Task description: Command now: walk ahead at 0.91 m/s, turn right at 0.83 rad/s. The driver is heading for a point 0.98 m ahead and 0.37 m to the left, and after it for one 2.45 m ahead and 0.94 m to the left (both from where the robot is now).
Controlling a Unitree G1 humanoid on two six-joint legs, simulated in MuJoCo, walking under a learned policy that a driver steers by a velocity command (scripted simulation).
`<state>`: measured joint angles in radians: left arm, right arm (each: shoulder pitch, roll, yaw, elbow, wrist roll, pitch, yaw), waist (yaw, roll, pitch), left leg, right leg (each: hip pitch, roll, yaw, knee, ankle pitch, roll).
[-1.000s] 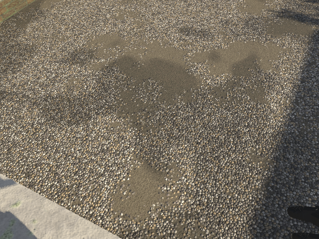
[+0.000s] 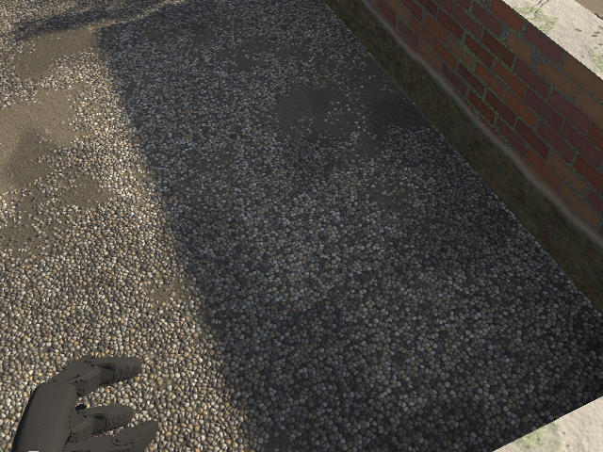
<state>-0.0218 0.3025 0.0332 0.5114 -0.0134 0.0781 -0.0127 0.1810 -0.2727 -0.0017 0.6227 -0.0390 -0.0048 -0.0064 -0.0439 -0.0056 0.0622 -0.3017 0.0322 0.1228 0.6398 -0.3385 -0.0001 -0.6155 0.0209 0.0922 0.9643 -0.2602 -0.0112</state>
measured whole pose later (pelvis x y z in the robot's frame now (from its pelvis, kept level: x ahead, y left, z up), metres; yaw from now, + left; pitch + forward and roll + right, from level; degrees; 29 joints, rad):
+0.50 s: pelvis +0.03 -0.10 -0.01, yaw +8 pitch +0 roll -1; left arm 0.13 0.22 -0.01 0.59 0.03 -0.02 0.03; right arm 0.05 -0.24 -0.02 0.58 0.00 0.09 0.00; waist 0.00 -0.03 0.04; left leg -0.44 0.00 0.00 0.88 -0.35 0.03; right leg -0.43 -0.02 -0.23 0.73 -0.31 -0.10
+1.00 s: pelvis +0.01 -0.13 +0.00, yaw +34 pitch +0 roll +1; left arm 0.20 0.27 0.00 0.60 0.04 0.00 0.01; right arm -0.05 -0.32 -0.06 0.50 0.02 0.10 0.03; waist 0.04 0.00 0.03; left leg -0.78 -0.08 -0.11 1.25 -0.23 -0.05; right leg -0.38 -0.09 -0.12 0.71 -0.33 0.00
